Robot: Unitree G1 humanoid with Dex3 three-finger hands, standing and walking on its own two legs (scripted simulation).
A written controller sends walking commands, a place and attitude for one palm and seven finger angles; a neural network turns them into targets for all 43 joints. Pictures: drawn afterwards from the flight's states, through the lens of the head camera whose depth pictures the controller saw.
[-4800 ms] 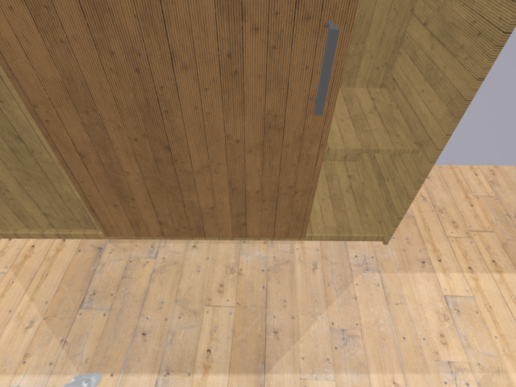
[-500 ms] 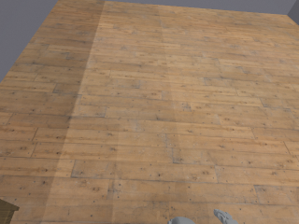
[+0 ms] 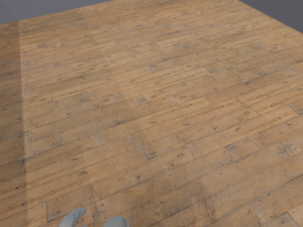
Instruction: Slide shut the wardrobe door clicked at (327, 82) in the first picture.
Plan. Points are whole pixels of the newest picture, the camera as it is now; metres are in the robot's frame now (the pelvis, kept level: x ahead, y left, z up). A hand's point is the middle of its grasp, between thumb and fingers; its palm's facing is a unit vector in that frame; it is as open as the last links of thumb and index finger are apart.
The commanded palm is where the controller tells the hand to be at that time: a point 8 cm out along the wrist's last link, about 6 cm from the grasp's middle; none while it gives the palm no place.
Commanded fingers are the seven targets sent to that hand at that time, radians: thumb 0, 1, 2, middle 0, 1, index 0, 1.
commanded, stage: walk to a spot facing it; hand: left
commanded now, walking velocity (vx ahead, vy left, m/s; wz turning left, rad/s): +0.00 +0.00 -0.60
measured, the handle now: out of the picture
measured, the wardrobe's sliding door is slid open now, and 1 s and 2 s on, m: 0.38 0.38 0.38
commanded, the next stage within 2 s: turn to face it in 1.26 s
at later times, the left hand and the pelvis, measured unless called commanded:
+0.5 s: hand out of the picture +0.12 +0.22 -0.17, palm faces -0.25 -0.95 -0.18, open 7.4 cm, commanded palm none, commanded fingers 0.00 0.90 0.90 -0.20 -0.30 -0.20 -0.30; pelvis +0.00 +0.05 +0.01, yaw -18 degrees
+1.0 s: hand (112, 222) +0.16 +0.13 -0.15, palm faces -0.50 -0.84 -0.22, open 7.4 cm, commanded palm none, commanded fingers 0.00 0.90 0.90 -0.20 -0.30 -0.20 -0.30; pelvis +0.00 +0.00 +0.01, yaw -34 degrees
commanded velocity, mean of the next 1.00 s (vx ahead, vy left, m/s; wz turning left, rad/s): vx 0.08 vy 0.00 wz -0.59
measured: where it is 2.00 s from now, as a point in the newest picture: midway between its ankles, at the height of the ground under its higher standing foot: outside the picture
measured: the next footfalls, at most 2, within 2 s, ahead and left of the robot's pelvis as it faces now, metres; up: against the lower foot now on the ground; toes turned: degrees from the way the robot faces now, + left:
left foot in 0.18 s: +0.06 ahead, +0.14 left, +0.00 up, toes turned -2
right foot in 0.66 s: -0.03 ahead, -0.10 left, +0.00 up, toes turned -30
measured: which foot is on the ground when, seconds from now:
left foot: up 0.00-0.16, down 0.18-0.66, up 0.68-1.00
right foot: down 0.00-0.20, up 0.22-0.64, down 0.66-1.00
